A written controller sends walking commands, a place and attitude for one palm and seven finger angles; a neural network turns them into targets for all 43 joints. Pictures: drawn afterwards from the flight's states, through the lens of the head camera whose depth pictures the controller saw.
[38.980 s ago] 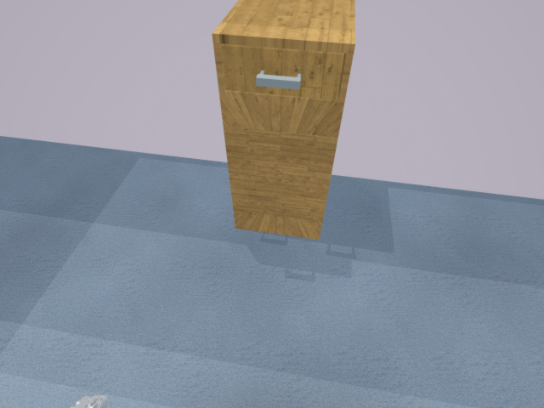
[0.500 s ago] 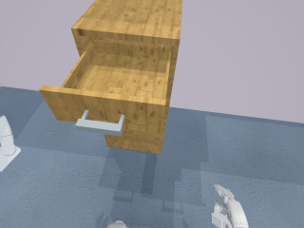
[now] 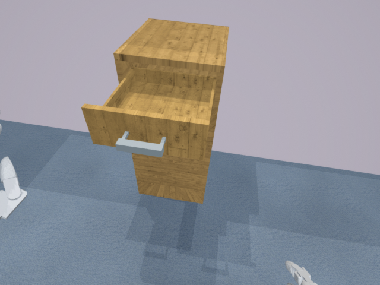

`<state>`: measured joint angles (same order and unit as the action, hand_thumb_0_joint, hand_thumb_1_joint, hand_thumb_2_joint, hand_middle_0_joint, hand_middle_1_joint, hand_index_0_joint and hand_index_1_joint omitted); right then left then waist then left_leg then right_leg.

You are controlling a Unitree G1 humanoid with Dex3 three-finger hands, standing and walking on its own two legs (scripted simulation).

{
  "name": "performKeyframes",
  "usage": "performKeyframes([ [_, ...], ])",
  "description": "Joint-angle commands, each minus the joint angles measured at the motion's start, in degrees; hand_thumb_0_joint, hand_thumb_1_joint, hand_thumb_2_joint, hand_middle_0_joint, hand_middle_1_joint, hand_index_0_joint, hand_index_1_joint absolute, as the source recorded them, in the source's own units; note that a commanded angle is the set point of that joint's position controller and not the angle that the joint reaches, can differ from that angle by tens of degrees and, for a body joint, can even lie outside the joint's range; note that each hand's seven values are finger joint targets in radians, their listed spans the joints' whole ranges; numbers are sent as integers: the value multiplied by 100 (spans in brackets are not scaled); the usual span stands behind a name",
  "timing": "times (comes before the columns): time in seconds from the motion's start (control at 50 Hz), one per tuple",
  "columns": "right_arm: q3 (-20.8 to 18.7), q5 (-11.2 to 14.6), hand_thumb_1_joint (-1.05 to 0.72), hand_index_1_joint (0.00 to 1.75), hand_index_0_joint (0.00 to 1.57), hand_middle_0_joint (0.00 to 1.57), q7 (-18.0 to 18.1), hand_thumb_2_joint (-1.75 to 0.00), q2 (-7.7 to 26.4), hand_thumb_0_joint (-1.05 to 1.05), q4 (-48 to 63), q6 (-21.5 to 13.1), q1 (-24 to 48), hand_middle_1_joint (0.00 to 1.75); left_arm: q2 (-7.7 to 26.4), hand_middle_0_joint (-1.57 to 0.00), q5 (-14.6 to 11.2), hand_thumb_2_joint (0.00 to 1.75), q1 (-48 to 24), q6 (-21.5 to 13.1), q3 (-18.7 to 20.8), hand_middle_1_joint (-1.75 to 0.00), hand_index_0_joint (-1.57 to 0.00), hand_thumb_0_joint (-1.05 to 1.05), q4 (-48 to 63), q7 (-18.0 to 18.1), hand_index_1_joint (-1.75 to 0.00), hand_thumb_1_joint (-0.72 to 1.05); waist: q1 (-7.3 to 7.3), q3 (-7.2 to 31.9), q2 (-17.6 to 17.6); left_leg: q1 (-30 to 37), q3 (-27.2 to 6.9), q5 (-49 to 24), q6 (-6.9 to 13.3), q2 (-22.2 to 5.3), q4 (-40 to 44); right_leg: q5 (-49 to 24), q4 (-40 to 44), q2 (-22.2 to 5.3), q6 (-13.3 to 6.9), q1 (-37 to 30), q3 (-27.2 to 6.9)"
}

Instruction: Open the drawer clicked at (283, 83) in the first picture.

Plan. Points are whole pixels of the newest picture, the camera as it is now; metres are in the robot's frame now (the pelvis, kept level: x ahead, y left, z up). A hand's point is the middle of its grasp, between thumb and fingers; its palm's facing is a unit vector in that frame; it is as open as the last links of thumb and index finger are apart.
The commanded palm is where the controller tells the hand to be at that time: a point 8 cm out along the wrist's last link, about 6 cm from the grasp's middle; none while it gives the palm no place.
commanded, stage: stop stepping back and stand still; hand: left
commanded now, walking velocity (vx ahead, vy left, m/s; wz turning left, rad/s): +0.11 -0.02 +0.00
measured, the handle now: (142, 142) +0.48 +0.16 +0.03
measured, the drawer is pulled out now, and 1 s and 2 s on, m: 0.30 0.30 0.30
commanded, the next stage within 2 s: let the arm hang, fingers relaxed in 0.24 s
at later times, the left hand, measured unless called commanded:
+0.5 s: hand (82, 252) +0.20 +0.24 -0.05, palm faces +0.14 -0.92 -0.36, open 7.4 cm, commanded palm none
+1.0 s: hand out of the picture -0.02 +0.20 -0.16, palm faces +0.02 -0.97 -0.24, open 7.4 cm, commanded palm none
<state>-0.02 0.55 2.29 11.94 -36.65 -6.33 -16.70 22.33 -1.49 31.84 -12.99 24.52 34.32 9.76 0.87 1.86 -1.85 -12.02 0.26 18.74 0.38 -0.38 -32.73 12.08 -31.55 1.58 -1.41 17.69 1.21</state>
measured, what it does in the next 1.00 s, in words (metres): stands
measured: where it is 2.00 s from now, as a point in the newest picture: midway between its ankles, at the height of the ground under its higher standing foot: outside the picture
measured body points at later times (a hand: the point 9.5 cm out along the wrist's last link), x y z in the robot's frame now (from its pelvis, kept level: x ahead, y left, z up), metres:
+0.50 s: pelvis +0.01 +0.01 +0.00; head +0.00 -0.01 +0.45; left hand +0.19 +0.29 -0.02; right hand +0.13 -0.23 -0.13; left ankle +0.00 +0.12 -0.73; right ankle +0.06 -0.09 -0.73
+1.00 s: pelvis +0.01 +0.01 +0.01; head +0.03 +0.00 +0.46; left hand -0.02 +0.25 -0.14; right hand -0.04 -0.20 -0.15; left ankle +0.00 +0.12 -0.73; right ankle +0.06 -0.09 -0.73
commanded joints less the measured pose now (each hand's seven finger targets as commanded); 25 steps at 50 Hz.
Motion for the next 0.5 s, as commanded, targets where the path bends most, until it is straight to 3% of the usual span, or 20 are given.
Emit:
performKeyframes([
  [0.0,-296,-42,-90,30,20,20,69,-90,739,0,862,-266,844,30,933,-20,36,90,-570,-292,386,-30,-20,0,928,52,-30,90,92,-624,-155,-1182,-166,1330,305,-69,226,2605,1715,-688,-258,192,-1789],
  [0.02,-273,-52,-90,30,20,20,41,-90,685,0,871,-237,862,30,888,-20,25,90,-671,-312,282,-30,-20,0,1089,40,-30,90,128,-469,-453,-1066,-104,992,276,28,-96,2615,1929,-964,-366,120,-2077],
  [0.04,-263,-59,-90,30,20,20,19,-90,665,0,841,-216,829,30,946,-20,11,90,-704,-335,336,-30,-20,0,1112,48,-30,90,155,-262,-516,-847,-19,758,245,62,-200,2522,1978,-1131,-439,67,-2072],
  [0.06,-246,-65,-90,30,20,20,17,-90,621,0,821,-205,809,30,987,-20,-7,90,-546,-342,417,-30,-20,0,1053,58,-30,90,144,-70,-544,-537,-4,655,244,73,-49,2410,1964,-1127,-433,77,-1934],
  [0.08,-220,-66,-90,30,20,20,19,-90,607,0,831,-181,803,30,979,-20,-15,90,-422,-342,426,-30,-20,0,1081,63,-30,90,132,3,-385,-386,-33,687,259,46,322,2349,1824,-1003,-362,37,-1632],
  [0.1,-204,-66,-90,30,20,20,32,-90,637,0,843,-167,831,30,1047,-20,-17,90,-293,-326,495,-30,-20,0,1095,75,-30,90,104,-82,40,-247,-208,740,277,-87,769,2206,1573,-744,-265,201,-1377],
  [0.14,-139,-76,-90,30,20,20,60,-90,636,0,938,-174,917,30,931,-20,-29,90,-315,-342,407,-30,-20,0,1333,82,-30,90,92,-322,894,-897,-1095,1589,447,-687,1849,1463,660,-121,24,-190,-685],
  [0.16,-132,-47,-90,30,20,20,56,-90,621,0,967,-184,930,30,941,-20,-20,90,-178,-324,495,-30,-20,0,1282,97,-30,90,52,-280,953,-1227,-1284,1531,504,-929,2045,769,218,10,94,-610,-420],
  [0.2,-136,-27,-90,30,20,20,56,-90,593,0,976,-216,960,30,1088,-20,-28,90,-163,-313,626,-30,-20,0,1340,94,-30,90,11,-143,851,-1254,-957,693,417,-860,1800,86,242,-43,139,-941,-332],
  [0.24,-114,-26,-90,30,20,20,49,-90,576,0,948,-265,915,30,985,-20,-64,90,-49,-321,569,-30,-20,0,1186,74,-30,90,1,-103,660,-1283,-633,-63,318,-634,1521,-416,479,-165,114,-1234,-417],
  [0.3,-164,-4,-90,30,20,20,4,-90,613,0,920,-293,834,30,923,-20,-102,90,45,-382,494,-30,-20,0,1091,15,-30,90,9,-124,400,-1104,-362,62,189,-366,1220,-173,951,-328,34,-1070,-771],
  [0.32,-489,4,-90,30,20,20,-388,-90,1259,0,-518,-468,975,30,-219,-20,462,90,-455,669,-1914,-30,-20,0,-3804,-795,-30,90,232,-503,208,-1028,-286,-946,85,-258,-56,-1434,179,-865,-111,15,-458],
  [0.34,-400,-41,-90,30,20,20,-345,-90,760,0,-555,-134,350,30,-399,-20,377,90,-239,1128,-1744,-30,-20,0,-4028,-904,-30,90,194,55,45,-399,-162,-1101,26,-286,8,-1490,287,-866,-179,125,-777],
  [0.36,-306,-67,-90,30,20,20,-295,-90,587,0,-548,72,147,30,-561,-20,333,90,-449,1225,-1845,-30,-20,0,-4164,-921,-30,90,158,242,-204,-357,-280,-915,93,-236,-29,-924,369,-864,-186,178,-719],
  [0.4,-257,-139,-90,30,20,20,-261,-90,578,0,-528,275,101,30,-532,-20,363,90,-964,1272,-1934,-30,-20,0,-4702,-908,-30,90,159,117,-1098,-375,-444,-938,208,-211,-21,-677,394,-746,-201,176,-697],
  [0.46,-252,-175,-90,30,20,20,-196,-90,725,0,-574,448,224,30,-369,-20,354,90,-1338,1352,-1985,-30,-20,0,-5743,-867,-30,90,43,82,-1045,-388,-513,-1407,256,-217,224,-1603,323,-721,-179,-430,-807],
  [0.48,-231,-172,-90,30,20,20,-174,-90,716,0,-659,482,237,30,-331,-20,332,90,-1447,1368,-2009,-30,-20,0,-6146,-851,-30,90,19,142,-764,-312,-541,-1491,241,-241,380,-1693,334,-683,-154,-621,-819],
])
